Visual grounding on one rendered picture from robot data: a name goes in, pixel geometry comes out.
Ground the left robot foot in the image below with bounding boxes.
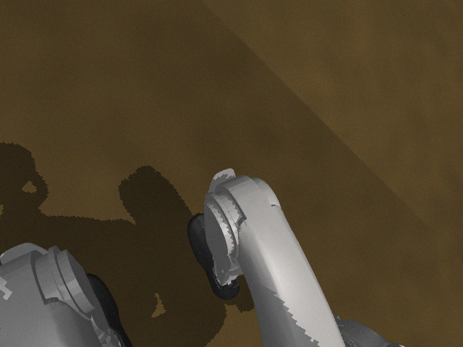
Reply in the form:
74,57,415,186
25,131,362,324
86,273,133,347

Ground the right robot hand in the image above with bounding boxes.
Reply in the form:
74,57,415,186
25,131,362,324
333,314,390,347

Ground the right robot foot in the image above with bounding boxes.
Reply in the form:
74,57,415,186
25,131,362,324
187,213,239,300

